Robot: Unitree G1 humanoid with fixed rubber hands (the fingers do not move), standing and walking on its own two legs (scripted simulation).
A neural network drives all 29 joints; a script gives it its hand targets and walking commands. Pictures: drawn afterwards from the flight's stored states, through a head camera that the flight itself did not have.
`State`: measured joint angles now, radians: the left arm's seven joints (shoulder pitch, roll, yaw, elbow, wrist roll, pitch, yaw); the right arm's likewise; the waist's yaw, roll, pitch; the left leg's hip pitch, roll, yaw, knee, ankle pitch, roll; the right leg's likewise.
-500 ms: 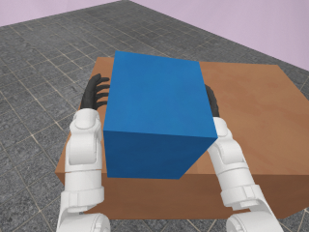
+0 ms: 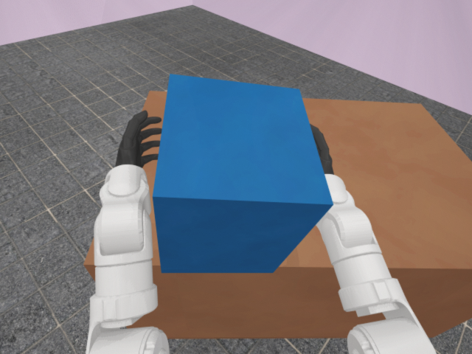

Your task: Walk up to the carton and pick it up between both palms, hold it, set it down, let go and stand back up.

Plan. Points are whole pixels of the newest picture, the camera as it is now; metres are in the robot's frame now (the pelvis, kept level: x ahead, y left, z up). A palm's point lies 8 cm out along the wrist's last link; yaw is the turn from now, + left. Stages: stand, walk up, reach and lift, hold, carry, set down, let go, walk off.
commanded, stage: hold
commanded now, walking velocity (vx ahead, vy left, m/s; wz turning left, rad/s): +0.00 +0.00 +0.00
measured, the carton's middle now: (227, 185) +0.34 +0.00 +0.13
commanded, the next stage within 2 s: none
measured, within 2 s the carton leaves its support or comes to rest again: neither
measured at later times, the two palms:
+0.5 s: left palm (131, 162) +0.35 +0.15 +0.18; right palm (318, 168) +0.34 -0.15 +0.16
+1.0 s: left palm (128, 161) +0.35 +0.15 +0.18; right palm (317, 166) +0.35 -0.14 +0.16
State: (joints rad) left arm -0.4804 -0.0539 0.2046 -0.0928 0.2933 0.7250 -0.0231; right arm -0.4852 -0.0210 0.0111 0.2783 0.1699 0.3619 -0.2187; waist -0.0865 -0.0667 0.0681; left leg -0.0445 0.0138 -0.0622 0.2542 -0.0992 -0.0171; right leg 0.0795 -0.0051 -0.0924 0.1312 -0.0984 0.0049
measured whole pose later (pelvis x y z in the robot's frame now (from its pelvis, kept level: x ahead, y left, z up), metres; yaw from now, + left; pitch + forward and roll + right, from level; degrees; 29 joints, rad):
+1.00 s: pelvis +0.00 +0.00 +0.00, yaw +0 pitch -6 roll -1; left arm -0.51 -0.05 0.22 -0.09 0.31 0.76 -0.03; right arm -0.53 -0.03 0.01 0.30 0.18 0.39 -0.22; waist -0.08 -0.07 0.06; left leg -0.05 0.02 -0.06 0.26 -0.10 -0.02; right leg 0.07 0.00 -0.10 0.14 -0.10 0.00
